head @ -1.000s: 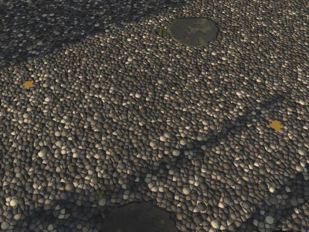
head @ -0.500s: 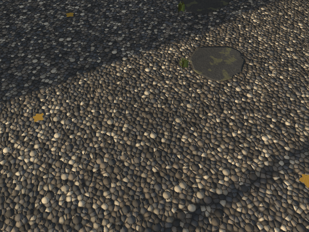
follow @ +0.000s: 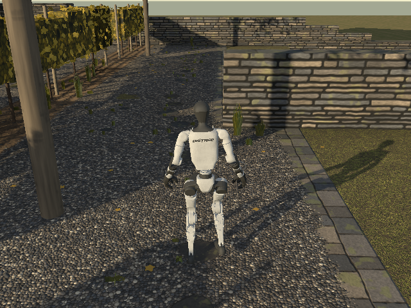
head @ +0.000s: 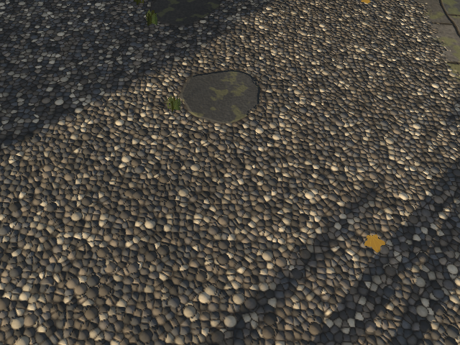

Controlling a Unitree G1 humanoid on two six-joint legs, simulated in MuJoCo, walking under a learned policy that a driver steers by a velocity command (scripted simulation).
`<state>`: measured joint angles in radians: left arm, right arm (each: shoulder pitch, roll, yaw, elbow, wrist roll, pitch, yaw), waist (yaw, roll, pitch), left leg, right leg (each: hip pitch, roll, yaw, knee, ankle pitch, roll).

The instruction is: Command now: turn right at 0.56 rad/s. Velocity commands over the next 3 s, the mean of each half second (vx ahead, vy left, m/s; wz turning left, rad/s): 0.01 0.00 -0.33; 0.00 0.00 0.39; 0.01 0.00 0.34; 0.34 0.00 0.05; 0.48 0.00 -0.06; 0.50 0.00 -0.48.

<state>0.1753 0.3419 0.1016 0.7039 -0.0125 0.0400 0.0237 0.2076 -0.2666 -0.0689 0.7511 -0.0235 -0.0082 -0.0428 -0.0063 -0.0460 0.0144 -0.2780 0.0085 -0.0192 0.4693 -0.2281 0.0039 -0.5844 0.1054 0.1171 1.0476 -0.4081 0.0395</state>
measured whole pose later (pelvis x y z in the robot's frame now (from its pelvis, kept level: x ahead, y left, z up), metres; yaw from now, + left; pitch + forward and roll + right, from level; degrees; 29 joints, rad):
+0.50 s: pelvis +0.00 -0.05 +0.00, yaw -10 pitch +1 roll +0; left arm 0.11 0.22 0.03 0.68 0.02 0.00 0.00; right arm 0.22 -0.31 -0.07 0.79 0.00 0.03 -0.02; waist -0.03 0.04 0.02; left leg -0.41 0.07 -0.01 0.87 -0.43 -0.09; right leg -0.24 0.03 -0.02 0.46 -0.24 -0.04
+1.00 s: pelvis -0.01 -0.01 +0.01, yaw +6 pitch +2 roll -3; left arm 0.09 0.32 0.10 0.74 0.00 0.03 0.04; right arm 0.21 -0.30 -0.06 0.68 0.01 0.01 -0.03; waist -0.01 -0.02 0.05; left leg -0.24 -0.04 -0.10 0.43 -0.21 0.05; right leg -0.48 0.02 0.07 0.95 -0.37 0.09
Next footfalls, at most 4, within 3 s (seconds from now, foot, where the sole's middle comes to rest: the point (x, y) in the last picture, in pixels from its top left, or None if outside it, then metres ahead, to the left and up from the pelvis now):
0.30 right None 0.03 -0.15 -0.78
0.74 left None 0.02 0.08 -0.78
1.22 right None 0.07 -0.15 -0.78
1.54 left None -0.03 0.09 -0.78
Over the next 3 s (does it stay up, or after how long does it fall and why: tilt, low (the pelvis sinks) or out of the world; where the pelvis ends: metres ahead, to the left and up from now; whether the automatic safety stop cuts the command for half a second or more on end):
stays up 0.68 0.06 -0.03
